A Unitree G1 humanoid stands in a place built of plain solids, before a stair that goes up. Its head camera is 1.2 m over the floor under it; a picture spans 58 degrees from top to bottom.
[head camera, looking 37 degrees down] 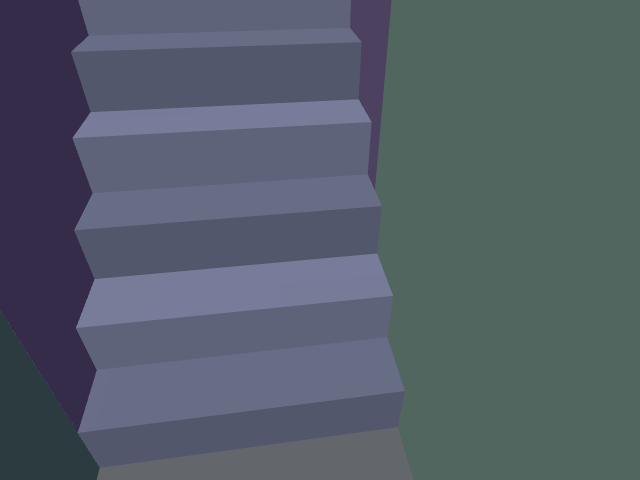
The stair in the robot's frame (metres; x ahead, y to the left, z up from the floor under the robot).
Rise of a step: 0.18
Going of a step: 0.18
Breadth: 1.03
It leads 8 degrees to the left of straight ahead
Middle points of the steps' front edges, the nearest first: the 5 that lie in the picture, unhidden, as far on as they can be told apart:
0.62 0.18 0.18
0.80 0.21 0.36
0.98 0.24 0.53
1.16 0.26 0.71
1.35 0.29 0.89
